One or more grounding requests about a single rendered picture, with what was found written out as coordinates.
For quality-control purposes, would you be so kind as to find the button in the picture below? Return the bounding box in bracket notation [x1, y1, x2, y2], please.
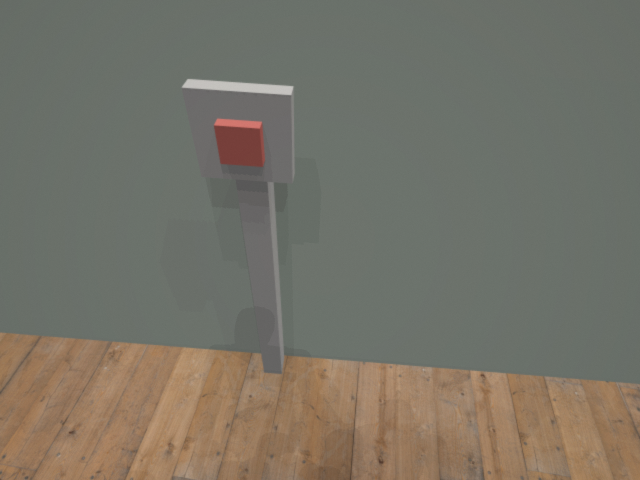
[214, 119, 265, 167]

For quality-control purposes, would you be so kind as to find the panel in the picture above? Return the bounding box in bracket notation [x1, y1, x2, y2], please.
[182, 79, 295, 374]

